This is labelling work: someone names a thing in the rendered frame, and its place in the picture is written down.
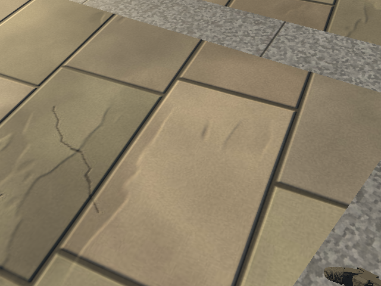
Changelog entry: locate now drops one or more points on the right robot hand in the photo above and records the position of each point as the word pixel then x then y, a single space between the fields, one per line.
pixel 352 277

